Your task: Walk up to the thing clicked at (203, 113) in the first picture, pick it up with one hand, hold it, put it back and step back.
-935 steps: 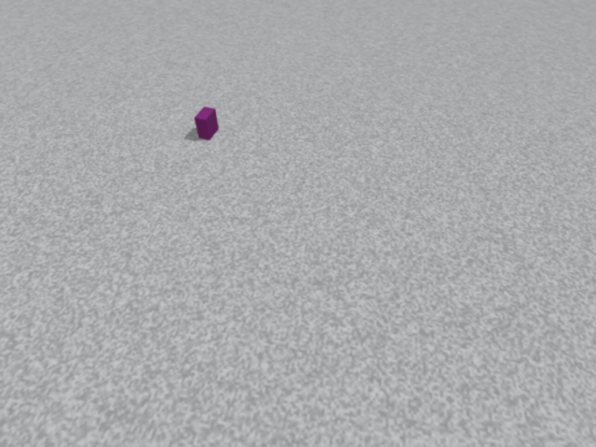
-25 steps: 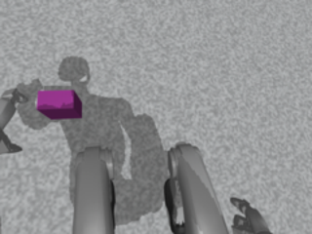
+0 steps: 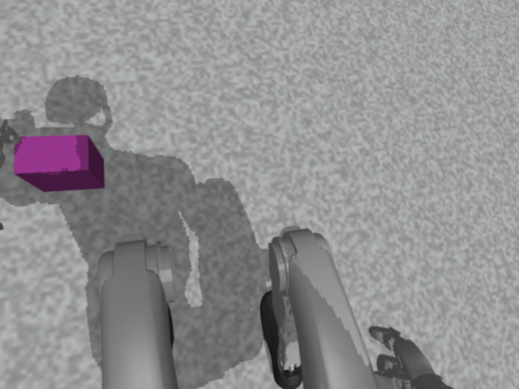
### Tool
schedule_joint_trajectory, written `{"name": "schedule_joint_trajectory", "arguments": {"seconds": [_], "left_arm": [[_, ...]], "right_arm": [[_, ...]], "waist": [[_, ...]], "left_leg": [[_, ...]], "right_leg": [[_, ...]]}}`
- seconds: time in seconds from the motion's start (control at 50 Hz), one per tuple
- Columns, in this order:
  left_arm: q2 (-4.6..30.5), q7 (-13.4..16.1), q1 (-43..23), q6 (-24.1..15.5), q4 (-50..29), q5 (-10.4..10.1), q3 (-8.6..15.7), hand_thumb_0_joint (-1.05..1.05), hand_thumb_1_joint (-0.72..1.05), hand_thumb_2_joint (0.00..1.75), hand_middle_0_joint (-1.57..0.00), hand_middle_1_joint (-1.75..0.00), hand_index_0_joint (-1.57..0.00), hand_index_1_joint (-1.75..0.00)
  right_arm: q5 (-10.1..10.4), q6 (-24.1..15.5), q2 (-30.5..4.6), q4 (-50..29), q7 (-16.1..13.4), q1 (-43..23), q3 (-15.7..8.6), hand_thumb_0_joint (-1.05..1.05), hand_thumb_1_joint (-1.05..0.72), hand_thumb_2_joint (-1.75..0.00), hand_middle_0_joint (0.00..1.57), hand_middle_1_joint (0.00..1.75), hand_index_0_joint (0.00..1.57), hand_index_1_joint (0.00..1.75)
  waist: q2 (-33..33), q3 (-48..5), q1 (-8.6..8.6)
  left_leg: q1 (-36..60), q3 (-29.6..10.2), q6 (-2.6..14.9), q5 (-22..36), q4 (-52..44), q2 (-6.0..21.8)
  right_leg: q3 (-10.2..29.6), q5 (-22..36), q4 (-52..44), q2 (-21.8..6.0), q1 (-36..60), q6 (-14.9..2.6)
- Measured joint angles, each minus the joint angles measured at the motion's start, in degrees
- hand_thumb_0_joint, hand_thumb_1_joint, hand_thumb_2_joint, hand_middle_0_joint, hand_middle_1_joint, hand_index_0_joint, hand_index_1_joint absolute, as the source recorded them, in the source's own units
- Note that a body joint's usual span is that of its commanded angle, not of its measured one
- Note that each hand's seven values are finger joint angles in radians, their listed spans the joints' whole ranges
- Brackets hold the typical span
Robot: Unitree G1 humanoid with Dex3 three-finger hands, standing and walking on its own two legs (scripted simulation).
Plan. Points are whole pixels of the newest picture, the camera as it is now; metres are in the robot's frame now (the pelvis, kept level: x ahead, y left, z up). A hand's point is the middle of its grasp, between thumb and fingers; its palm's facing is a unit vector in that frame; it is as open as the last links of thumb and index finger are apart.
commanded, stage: rise first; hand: left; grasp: from above
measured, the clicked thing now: (64, 165) +0.49 +0.33 -0.30
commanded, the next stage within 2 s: approach in 1.98 s
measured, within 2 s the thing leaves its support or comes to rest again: neither
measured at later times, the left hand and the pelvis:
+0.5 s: hand (0, 181) +0.41 +0.37 -0.17, palm faces -0.43 -0.07 -0.90, open 14.0 cm; pelvis +0.00 +0.00 -0.02, yaw -1 degrees
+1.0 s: hand (6, 174) +0.43 +0.37 -0.17, palm faces -0.43 -0.07 -0.90, open 14.1 cm; pelvis +0.00 +0.00 -0.03, yaw -2 degrees
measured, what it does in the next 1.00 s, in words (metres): stands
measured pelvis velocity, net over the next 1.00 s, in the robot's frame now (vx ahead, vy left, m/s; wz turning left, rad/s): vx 0.00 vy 0.00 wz -0.04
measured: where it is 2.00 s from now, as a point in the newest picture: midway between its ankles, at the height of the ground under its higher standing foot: (223, 360)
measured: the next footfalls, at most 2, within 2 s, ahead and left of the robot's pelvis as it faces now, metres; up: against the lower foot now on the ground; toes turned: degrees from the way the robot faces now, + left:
none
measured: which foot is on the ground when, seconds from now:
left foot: down 0.00-1.00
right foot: down 0.00-1.00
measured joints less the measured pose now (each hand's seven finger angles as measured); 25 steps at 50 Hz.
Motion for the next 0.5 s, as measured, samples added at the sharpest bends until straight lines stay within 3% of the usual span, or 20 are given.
{"name": "schedule_joint_trajectory", "arguments": {"seconds": [0.28,0.5], "left_arm": [[2.5,2.1,-1.4,-1.6,2.4,3.2,0.1,0.00,-0.46,0.94,-0.14,-0.94,-0.14,-0.94],[3.3,3.7,-3.0,-0.8,4.7,3.5,0.4,0.00,-0.50,0.97,-0.10,-0.99,-0.11,-0.99]], "right_arm": [[-1.2,0.9,0.3,0.1,0.5,0.2,1.5,0.01,-0.91,-0.91,0.21,0.30,0.21,0.30],[-1.6,0.5,0.1,0.5,0.4,0.3,2.1,0.01,-0.91,-0.91,0.20,0.30,0.21,0.30]], "waist": [[-0.8,1.1,-1.20],[-1.0,1.7,-2.14]], "left_leg": [[-1.8,-1.0,-0.24,-0.3,2.8,0.1],[-3.0,-1.5,-0.41,-0.2,4.0,0.1]], "right_leg": [[-0.6,0.0,2.3,0.6,-1.7,0.06],[-0.9,0.2,3.5,0.9,-3.0,0.13]]}}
